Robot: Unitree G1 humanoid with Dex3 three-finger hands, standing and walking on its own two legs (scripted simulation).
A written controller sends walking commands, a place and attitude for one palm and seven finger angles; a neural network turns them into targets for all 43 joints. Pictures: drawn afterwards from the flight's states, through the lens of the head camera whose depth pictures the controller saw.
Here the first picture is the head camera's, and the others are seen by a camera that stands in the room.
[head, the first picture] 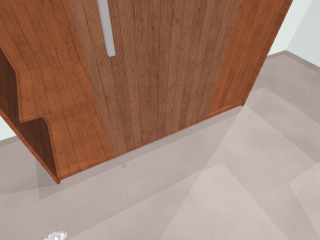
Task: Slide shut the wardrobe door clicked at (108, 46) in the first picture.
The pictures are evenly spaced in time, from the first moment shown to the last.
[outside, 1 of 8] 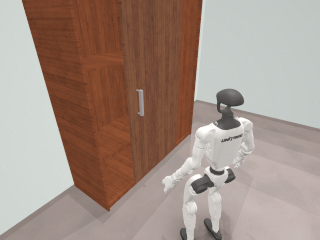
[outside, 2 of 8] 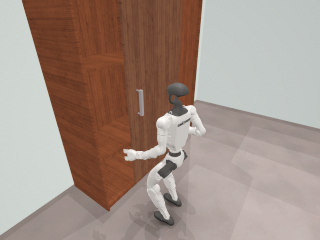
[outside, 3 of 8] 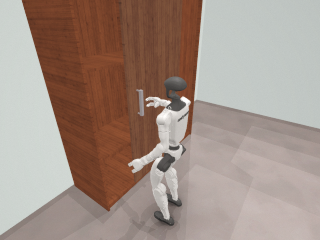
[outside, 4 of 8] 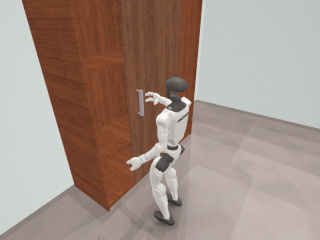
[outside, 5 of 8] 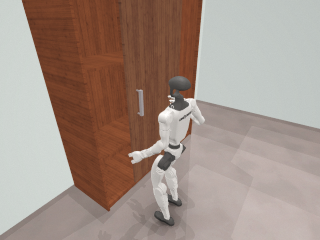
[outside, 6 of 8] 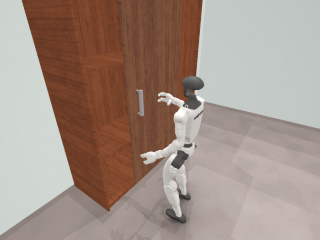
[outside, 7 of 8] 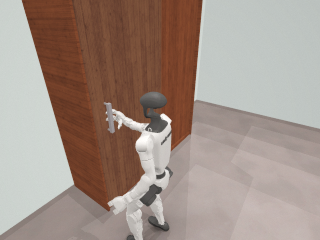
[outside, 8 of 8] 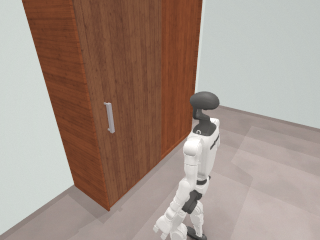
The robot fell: no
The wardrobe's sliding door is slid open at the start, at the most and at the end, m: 0.37 0.37 0.01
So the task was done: yes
